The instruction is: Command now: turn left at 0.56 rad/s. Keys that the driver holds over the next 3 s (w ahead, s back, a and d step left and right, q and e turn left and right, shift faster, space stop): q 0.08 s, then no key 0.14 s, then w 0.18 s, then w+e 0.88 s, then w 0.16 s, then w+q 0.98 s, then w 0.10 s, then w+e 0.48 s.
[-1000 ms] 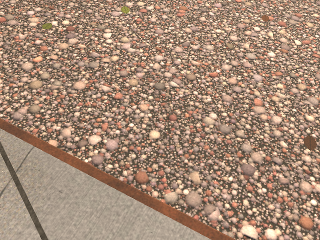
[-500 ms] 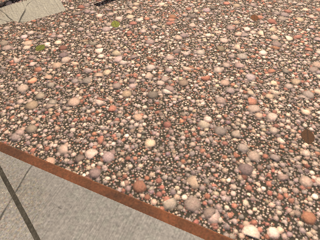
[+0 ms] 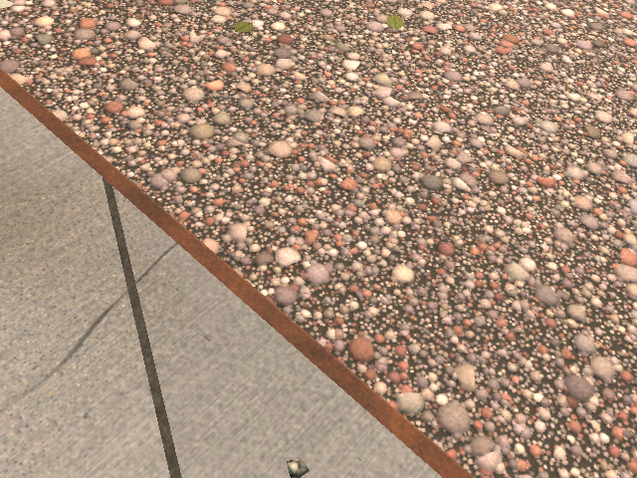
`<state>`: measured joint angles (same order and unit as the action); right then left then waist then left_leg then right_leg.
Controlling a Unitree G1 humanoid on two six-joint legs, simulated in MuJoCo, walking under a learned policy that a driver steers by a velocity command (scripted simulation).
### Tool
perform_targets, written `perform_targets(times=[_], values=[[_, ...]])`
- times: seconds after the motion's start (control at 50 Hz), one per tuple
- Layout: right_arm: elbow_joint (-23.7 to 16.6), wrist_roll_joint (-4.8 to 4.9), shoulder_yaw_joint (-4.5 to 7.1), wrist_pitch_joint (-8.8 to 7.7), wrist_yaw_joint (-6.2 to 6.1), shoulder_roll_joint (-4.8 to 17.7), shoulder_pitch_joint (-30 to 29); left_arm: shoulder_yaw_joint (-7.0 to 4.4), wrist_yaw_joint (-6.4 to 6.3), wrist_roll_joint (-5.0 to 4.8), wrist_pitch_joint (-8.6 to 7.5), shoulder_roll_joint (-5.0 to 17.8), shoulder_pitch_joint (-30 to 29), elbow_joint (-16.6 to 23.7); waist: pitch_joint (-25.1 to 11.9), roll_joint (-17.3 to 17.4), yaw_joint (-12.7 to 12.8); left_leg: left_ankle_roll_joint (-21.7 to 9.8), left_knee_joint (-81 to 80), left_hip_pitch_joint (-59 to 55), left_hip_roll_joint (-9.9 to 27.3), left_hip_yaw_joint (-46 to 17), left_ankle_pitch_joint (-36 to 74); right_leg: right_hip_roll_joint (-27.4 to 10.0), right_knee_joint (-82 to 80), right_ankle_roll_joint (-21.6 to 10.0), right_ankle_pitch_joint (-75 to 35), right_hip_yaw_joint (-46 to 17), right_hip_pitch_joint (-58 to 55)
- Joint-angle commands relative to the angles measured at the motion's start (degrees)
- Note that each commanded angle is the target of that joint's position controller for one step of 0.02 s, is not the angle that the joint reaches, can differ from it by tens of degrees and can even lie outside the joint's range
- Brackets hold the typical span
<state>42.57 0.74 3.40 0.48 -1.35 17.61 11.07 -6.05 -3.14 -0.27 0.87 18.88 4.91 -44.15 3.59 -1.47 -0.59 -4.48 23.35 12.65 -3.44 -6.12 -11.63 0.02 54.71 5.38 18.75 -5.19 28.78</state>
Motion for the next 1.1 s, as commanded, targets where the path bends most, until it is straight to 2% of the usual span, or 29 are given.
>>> perform_targets(times=[0.02,0.08,0.18,0.22,0.24,0.26,0.28,0.3,0.32,0.34,0.36,0.4,0.46,0.5,0.56,0.6,0.62,0.64,0.66,0.68,0.7,0.74,0.8,0.88,0.94,1.0,1.06,1.08,1.1], values=[[-3.91,-0.02,2.96,-0.08,-0.46,11.07,-0.14,-0.64,0.16,-0.04,-1.35,3.97,-2.85,4.31,-5.54,9.23,-1.03,-8.51,-4.56,-8.93,13.44,-15.87,12.13,0.21,-5.87,0.81,-0.65,-0.93,4.55],[-4.81,-0.11,3.13,0.33,-0.27,11.5,-0.98,-0.52,0.71,-0.17,-2.12,4.17,-2.81,4.57,-5.69,9.77,-1.35,-8.8,-3.31,-6.81,12.96,-18.45,12.25,1.07,-10.36,0.65,0.18,-1.24,1.05],[-5.65,-0.34,2.28,1.11,-0.01,10.08,-2.85,-0.16,2.1,-0.46,-3.21,4.56,-0.07,4.12,-8.29,10.26,-1.21,-8.41,1.39,-6.52,13.25,-20.23,24.44,1.12,-17.38,-0.86,1.08,0.54,-6.97],[-5.82,0.22,1.7,1.43,-0.24,9.16,-4.35,0.02,2.74,-0.41,-3.64,4.07,2.45,3.45,-8.26,9.83,0.79,-6.55,3.43,-5.59,11.6,-20.37,24.09,1.13,-27.55,-2.35,-5.67,1.6,-12.66],[-5.61,0.36,1.12,1.42,-0.4,7.89,-4.0,0.21,3.02,-0.01,-3.89,3.82,4.3,2.92,-8.96,8.58,2.02,-4.39,3.57,-3.19,9.65,-19.63,15.0,0.01,-35.02,-3.6,-14.02,1.24,-18.75],[-5.22,-0.73,-0.02,1.01,-0.31,4.82,-1.65,0.27,2.91,1.15,-3.95,5.65,4.91,3.27,-10.31,2.89,1.1,-1.06,7.75,1.37,6.06,-15.87,1.03,-7.03,-36.77,-5.96,-17.54,-5.78,-25.37],[-4.53,-1.88,-0.64,0.47,-0.05,2.99,2.8,0.13,2.65,1.7,-3.66,8.54,4.79,3.75,-9.88,-8.2,-2.13,2.13,17.22,8.73,-2.38,-7.28,-20.43,-15.14,-36.56,-11.22,-22.54,-15.12,-29.4],[-6.43,-0.75,0.36,-0.16,-0.14,6.55,-0.28,-0.26,2.94,1.89,-3.73,9.62,8.06,2.01,-7.11,-13.16,0.1,3.75,24.57,17.3,-2.53,-2.8,-26.91,-20.8,-40.6,-19.8,-4.7,-26.2,-26.32],[-6.07,0.13,1.41,-0.68,-0.32,10.03,-2.48,-0.26,3.1,0.88,-4.23,8.85,9.16,1.97,-3.42,-8.73,2.24,4.64,32.06,21.83,0.01,-2.89,-23.76,-20.02,-43.59,-20.89,11.54,-28.07,-25.65],[-5.74,0.3,1.86,-0.93,-0.1,10.13,-3.28,0.13,2.78,0.1,-4.38,7.64,8.48,1.53,-0.99,-7.39,1.88,5.04,34.68,24.76,1.41,-2.41,-19.59,-17.88,-44.6,-18.8,17.77,-25.56,-25.13],[-4.99,0.02,1.83,-0.92,0.23,9.21,-2.59,0.56,2.51,-0.53,-4.54,6.9,7.96,1.69,-0.05,-7.88,1.51,5.73,35.34,26.11,2.78,-0.92,-16.71,-15.82,-45.29,-17.21,17.76,-22.48,-25.59],[-5.41,-0.21,1.31,-2.09,1.08,6.88,-4.32,0.8,1.86,-0.6,-4.54,6.58,9.06,1.45,0.45,-6.76,2.55,6.28,32.86,26.08,4.59,1.96,-10.81,-13.65,-46.39,-16.17,12.43,-17.74,-25.5],[-6.58,-0.45,0.07,-4.35,1.79,2.86,-8.07,0.82,1.89,-0.78,-4.49,6.65,10.89,1.29,-0.85,-7.19,4.03,6.33,21.21,18.83,4.27,5.7,-7.34,-10.26,-45.96,-16.19,2.28,-11.95,-22.47],[-6.86,-0.11,-0.18,-5.32,2.25,2.28,-8.69,0.46,2.12,-1.01,-4.2,8.07,11.72,1.48,-1.36,-8.28,4.01,6.28,13.53,12.14,2.83,6.93,-7.58,-9.68,-45.02,-16.67,-0.21,-10.72,-19.23],[-5.62,0.89,0.79,-6.02,2.48,4.52,-4.49,0.37,2.57,-1.6,-3.61,8.82,12.12,1.93,-2.1,-7.23,1.13,5.54,3.76,1.33,1.83,7.26,0.39,-10.48,-42.62,-16.32,1.7,-13.0,-14.4],[-3.77,0.97,1.79,-6.02,1.73,6.06,2.32,1.4,2.73,-1.32,-3.63,5.57,11.96,2.26,-4.03,-5.62,-2.66,4.35,0.35,-11.37,3.41,6.06,2.48,-7.84,-37.14,-13.3,2.19,-12.21,-8.07],[-2.95,0.53,2.52,-6.01,0.94,8.22,9.52,2.64,2.94,-0.74,-3.97,1.42,10.28,3.22,-7.55,-1.87,-6.34,2.2,-1.3,-21.24,10.76,-1.49,-2.29,-3.88,-26.19,-10.01,5.11,-8.85,-1.39],[-1.96,-0.96,4.23,-5.55,0.89,15.2,15.04,3.92,2.66,-1.32,-4.88,-2.75,10.72,6.51,-12.11,14.88,-6.84,-4.67,-8.05,-27.86,24.27,-22.01,-20.08,2.07,-7.57,-6.93,11.37,-0.11,10.18],[-1.6,-1.63,3.83,-5.87,1.42,12.92,14.38,2.36,2.26,-2.43,-5.35,2.88,10.67,6.67,-8.27,13.57,-6.43,-8.37,-11.92,-22.58,27.62,-31.36,-28.9,-0.17,4.41,-6.81,14.0,-2.77,15.13],[-1.97,-1.15,2.59,-6.29,1.5,8.97,11.27,1.35,2.45,-2.86,-5.31,5.42,10.97,6.01,-3.28,11.72,-4.52,-7.44,-12.31,-19.7,25.7,-26.65,-28.02,-2.09,9.08,-7.72,9.12,-4.31,18.05],[-2.39,-0.94,1.9,-6.56,1.52,6.47,8.72,1.24,2.68,-2.57,-4.97,5.03,11.72,4.91,-1.43,10.42,-3.15,-5.93,-12.76,-17.84,22.95,-20.4,-21.83,-3.22,10.41,-7.79,4.61,-3.83,17.98],[-2.07,-1.05,1.28,-6.59,1.48,4.22,6.28,1.24,3.21,-1.9,-4.43,3.38,10.59,4.68,0.87,8.89,-1.94,-4.03,-14.0,-14.55,19.65,-9.7,-7.42,-5.23,9.48,-7.43,-2.15,-3.46,17.27],[-1.46,-1.38,1.55,-7.07,1.41,4.27,6.59,1.73,4.13,-1.68,-3.84,1.12,9.08,5.65,0.4,7.32,-1.63,-4.09,-14.83,-12.57,17.69,-0.46,6.96,-5.7,8.85,-6.1,-8.43,-1.63,16.57],[-0.33,-1.23,1.94,-6.76,1.03,5.81,6.72,2.58,4.91,-1.23,-3.83,-0.42,3.38,9.07,2.04,5.62,-2.26,-4.33,-15.98,-10.98,16.94,7.58,13.92,-5.6,-3.55,-4.66,-16.55,0.85,15.76],[0.98,-0.91,2.24,-6.27,0.57,7.32,8.61,3.37,6.25,-1.09,-4.18,-1.57,-3.19,11.71,3.89,4.44,-4.25,-3.67,-16.22,-10.55,17.25,12.12,16.22,-4.9,-12.68,-5.78,-20.73,5.39,12.63],[2.58,-0.05,2.6,-5.49,0.42,8.8,10.71,3.16,7.53,-1.4,-4.43,-0.78,-6.49,13.86,3.73,4.49,-4.03,-2.65,-13.31,-14.77,18.47,14.95,25.15,-3.05,-18.26,-8.29,-18.74,8.22,9.85],[2.3,0.05,3.35,-4.13,-0.29,11.66,9.91,1.1,7.69,-1.47,-3.94,3.4,-0.2,13.59,-3.44,8.11,1.71,-1.26,0.98,-19.15,19.03,17.35,55.81,2.78,-18.02,-12.52,-10.77,12.09,-1.29],[1.95,0.2,3.42,-3.71,-0.54,12.0,9.51,-0.43,7.24,-1.69,-3.63,6.2,7.43,12.07,-8.04,7.93,6.13,-0.34,11.27,-16.31,18.4,17.99,57.76,4.69,-19.53,-14.55,-11.12,12.03,-12.08],[0.97,0.21,3.05,-3.86,-0.86,11.54,9.1,-2.21,6.15,-1.7,-2.99,9.24,17.04,10.03,-12.59,5.4,11.39,1.55,26.12,-5.74,16.4,18.35,48.52,3.66,-22.24,-16.89,-12.73,7.46,-28.61]])
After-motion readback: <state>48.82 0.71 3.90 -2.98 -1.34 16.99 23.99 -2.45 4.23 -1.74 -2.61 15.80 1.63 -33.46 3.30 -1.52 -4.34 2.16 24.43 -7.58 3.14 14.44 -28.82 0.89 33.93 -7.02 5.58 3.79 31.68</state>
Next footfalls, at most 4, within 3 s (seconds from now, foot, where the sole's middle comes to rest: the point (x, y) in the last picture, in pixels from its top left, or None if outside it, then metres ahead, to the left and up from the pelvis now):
0.26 right None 0.09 -0.16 -0.79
0.62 left None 0.16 0.12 -0.79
1.10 right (364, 455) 0.49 -0.13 -0.79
1.60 left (305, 314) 0.83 -0.01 -0.80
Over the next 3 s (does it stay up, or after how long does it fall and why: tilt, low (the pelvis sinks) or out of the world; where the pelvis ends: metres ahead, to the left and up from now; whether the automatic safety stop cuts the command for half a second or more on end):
stays up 1.35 -0.08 -0.06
